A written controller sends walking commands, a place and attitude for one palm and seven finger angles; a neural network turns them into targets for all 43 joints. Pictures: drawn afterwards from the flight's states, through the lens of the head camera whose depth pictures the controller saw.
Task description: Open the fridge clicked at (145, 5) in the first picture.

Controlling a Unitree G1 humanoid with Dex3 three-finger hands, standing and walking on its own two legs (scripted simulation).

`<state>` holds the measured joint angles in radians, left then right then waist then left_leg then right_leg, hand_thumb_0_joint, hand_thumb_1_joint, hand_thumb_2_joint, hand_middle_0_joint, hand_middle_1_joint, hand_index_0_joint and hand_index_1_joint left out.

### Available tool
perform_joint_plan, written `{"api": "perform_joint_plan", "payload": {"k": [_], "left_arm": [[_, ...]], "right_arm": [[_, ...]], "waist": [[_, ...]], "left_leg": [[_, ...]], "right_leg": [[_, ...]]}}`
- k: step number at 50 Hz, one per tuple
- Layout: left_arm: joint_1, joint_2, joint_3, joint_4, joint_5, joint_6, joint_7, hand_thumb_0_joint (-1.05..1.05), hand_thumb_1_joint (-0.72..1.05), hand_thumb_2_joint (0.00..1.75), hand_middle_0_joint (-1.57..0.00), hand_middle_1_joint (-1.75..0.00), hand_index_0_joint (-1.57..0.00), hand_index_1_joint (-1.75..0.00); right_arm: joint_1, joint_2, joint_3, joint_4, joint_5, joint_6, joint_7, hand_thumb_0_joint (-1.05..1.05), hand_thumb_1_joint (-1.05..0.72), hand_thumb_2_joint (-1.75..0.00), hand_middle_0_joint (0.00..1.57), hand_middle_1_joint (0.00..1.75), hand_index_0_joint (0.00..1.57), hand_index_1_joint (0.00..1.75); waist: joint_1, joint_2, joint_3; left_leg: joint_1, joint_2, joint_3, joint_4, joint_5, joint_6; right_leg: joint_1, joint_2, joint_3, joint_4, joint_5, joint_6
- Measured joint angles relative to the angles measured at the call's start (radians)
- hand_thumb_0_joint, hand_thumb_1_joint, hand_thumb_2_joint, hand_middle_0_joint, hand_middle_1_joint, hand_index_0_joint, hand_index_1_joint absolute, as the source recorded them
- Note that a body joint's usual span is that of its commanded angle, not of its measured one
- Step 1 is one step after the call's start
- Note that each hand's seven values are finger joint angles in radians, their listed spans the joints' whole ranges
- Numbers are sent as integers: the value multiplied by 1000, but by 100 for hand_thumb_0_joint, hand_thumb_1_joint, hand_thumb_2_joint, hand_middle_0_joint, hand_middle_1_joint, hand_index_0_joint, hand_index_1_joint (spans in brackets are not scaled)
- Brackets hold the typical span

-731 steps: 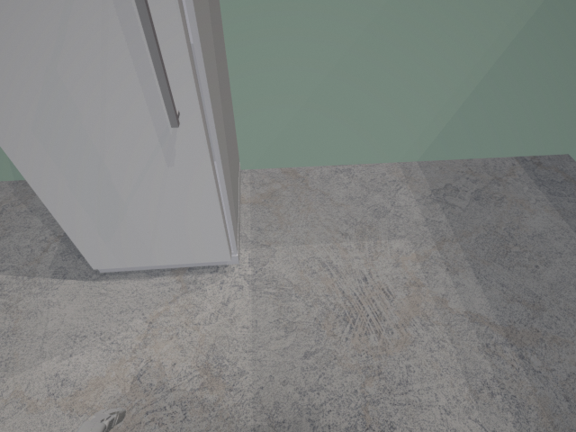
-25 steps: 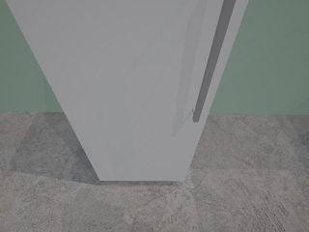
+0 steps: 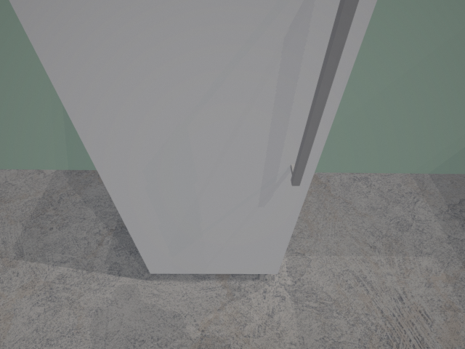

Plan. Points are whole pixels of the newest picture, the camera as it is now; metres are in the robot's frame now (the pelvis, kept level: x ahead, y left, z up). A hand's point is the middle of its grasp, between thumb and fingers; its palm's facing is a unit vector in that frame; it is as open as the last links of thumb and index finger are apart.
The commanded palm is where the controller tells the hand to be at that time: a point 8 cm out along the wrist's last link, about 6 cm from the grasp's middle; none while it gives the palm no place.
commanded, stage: look again from close up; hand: right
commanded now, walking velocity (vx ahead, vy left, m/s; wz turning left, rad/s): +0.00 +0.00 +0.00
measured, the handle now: (319, 86) +0.49 -0.12 +0.21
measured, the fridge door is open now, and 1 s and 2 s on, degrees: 0 0 0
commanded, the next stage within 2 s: raise the hand to about handle height in 0.04 s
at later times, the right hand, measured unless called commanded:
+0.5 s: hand (359, 344) +0.15 -0.18 -0.02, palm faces -0.05 +1.00 -0.02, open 8.2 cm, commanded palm +0.11 -0.25 -0.01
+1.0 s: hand (429, 309) +0.18 -0.26 +0.07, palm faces +0.05 +1.00 -0.05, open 11.2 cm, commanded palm +0.15 -0.30 +0.07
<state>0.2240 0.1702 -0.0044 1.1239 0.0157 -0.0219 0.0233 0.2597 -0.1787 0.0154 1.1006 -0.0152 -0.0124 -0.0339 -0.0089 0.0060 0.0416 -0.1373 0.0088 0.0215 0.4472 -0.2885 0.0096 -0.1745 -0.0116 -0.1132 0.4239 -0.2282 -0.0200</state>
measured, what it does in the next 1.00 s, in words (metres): stands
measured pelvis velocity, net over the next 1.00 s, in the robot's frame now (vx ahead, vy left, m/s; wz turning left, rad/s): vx -0.03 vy -0.01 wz -0.04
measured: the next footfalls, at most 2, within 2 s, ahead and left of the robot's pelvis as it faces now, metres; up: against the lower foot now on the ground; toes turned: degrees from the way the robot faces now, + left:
none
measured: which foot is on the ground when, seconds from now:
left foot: down 0.00-1.00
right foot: down 0.00-1.00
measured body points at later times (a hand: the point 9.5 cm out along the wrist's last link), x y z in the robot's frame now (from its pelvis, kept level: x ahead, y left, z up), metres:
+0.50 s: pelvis -0.04 +0.02 -0.04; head -0.02 +0.01 +0.41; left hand +0.18 +0.27 -0.07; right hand +0.15 -0.24 -0.01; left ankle -0.03 +0.11 -0.74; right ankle +0.00 -0.10 -0.74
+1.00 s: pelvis -0.03 -0.01 -0.03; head -0.02 -0.01 +0.42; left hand +0.12 +0.21 -0.11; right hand +0.18 -0.31 +0.07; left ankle -0.03 +0.11 -0.74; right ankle +0.00 -0.10 -0.74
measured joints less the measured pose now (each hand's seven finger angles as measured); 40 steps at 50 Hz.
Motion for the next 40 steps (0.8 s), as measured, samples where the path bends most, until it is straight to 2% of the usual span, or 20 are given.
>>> {"api": "perform_joint_plan", "payload": {"k": [8,9,10,12,14,16,18,20,22,23,25,27,29,32,35,37,40], "left_arm": [[0,5,0,-3,-2,5,-5,0,91,90,-20,-30,-20,-30],[17,8,-1,-48,-16,-3,-2,1,91,90,-20,-30,-20,-30],[44,10,-7,-102,-29,-39,15,1,91,90,-20,-30,-20,-30],[84,21,-9,-170,-40,-130,41,1,91,90,-20,-30,-20,-30],[89,41,-1,-227,-49,-179,46,1,91,90,-20,-30,-20,-30],[65,58,13,-285,-45,-206,44,1,91,90,-20,-30,-20,-30],[23,64,25,-338,-37,-215,34,1,91,90,-20,-30,-20,-30],[-22,61,36,-395,-37,-214,18,1,90,90,-20,-30,-20,-30],[-55,64,44,-459,-42,-211,2,1,90,90,-20,-30,-20,-30],[-65,70,47,-491,-45,-211,-3,1,90,90,-21,-30,-20,-30],[-72,88,54,-550,-51,-210,-3,1,90,90,-21,-30,-20,-30],[-63,108,62,-594,-52,-212,7,1,90,90,-20,-30,-20,-30],[-47,123,70,-614,-50,-221,21,1,90,90,-20,-30,-20,-30],[-27,133,61,-596,-45,-243,43,1,91,90,-20,-30,-20,-30],[-30,123,25,-548,-52,-261,56,1,90,90,-20,-30,-20,-30],[-35,105,-4,-524,-58,-264,61,1,90,90,-20,-30,-20,-30],[-32,65,-40,-511,-65,-255,65,1,90,90,-20,-30,-20,-30]], "right_arm": [[-5,-1,1,-5,-2,-6,-6,1,-91,-89,20,30,20,30],[41,2,-20,-157,41,49,-3,1,-91,-89,20,30,20,30],[92,2,-43,-360,74,80,-3,1,-90,-89,20,30,20,30],[146,-7,-49,-653,113,10,-30,2,-89,-89,20,31,21,31],[137,-4,-62,-841,153,-36,-36,2,-88,-88,20,32,21,32],[90,-1,-91,-932,179,-121,-2,2,-85,-87,20,33,20,34],[49,-7,-132,-949,211,-241,71,1,-82,-86,20,35,21,36],[31,-22,-168,-932,244,-355,180,1,-79,-84,20,38,21,38],[39,-43,-193,-893,270,-432,309,0,-75,-82,20,40,21,41],[55,-54,-202,-874,278,-447,367,0,-73,-82,21,42,21,42],[106,-72,-217,-853,294,-432,449,0,-68,-80,21,44,22,45],[164,-80,-235,-859,317,-405,481,1,-63,-78,22,47,22,48],[211,-78,-255,-898,336,-405,468,1,-59,-76,22,50,23,51],[221,-76,-269,-999,355,-460,422,2,-52,-73,23,55,23,55],[149,-81,-256,-1059,368,-509,422,2,-44,-70,23,59,23,59],[72,-98,-237,-1057,362,-484,451,2,-40,-68,23,62,23,62],[-30,-148,-218,-1012,333,-360,502,1,-33,-65,23,66,24,67]], "waist": [[3,-8,1],[9,-9,5],[2,-4,18],[-12,-3,6],[4,-18,-24],[26,-34,-58],[39,-33,-102],[43,-15,-127],[43,7,-126],[41,16,-125],[30,29,-122],[12,35,-119],[-10,32,-113],[-42,19,-104],[-50,-4,-91],[-45,-18,-82],[-23,-30,-78]], "left_leg": [[-6,-10,5,-8,8,4],[-14,-11,10,1,6,4],[-17,-6,12,18,0,5],[-30,5,19,50,-18,6],[-44,14,38,73,-31,4],[-79,16,51,108,-43,5],[-156,14,46,172,-62,8],[-237,8,35,248,-86,15],[-296,3,32,315,-109,22],[-321,1,34,343,-119,26],[-362,-4,40,387,-135,31],[-388,-7,52,417,-149,33],[-396,-11,72,433,-158,34],[-391,-15,105,446,-168,36],[-380,-16,129,448,-169,34],[-375,-16,133,441,-163,31],[-371,-16,117,413,-142,23]], "right_leg": [[-16,-11,5,10,2,6],[-29,-12,10,27,-4,6],[-26,-7,12,31,-6,5],[-33,3,18,39,-5,5],[-57,11,37,64,-9,2],[-101,11,50,107,-20,2],[-172,4,45,166,-38,5],[-244,-7,35,232,-61,11],[-300,-16,33,295,-82,16],[-326,-20,36,324,-91,18],[-372,-27,43,375,-108,22],[-409,-31,56,417,-123,23],[-434,-35,77,454,-137,23],[-458,-37,112,500,-154,22],[-467,-35,137,527,-161,19],[-467,-34,142,528,-158,17],[-454,-34,126,496,-141,10]]}}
